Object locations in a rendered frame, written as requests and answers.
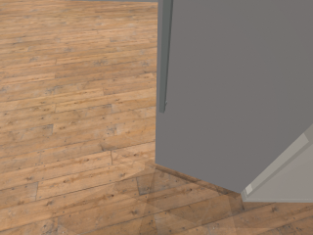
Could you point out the fridge door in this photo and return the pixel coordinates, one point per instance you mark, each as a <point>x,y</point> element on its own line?
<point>239,86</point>

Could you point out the handle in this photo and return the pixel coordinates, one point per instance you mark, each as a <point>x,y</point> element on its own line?
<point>167,11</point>

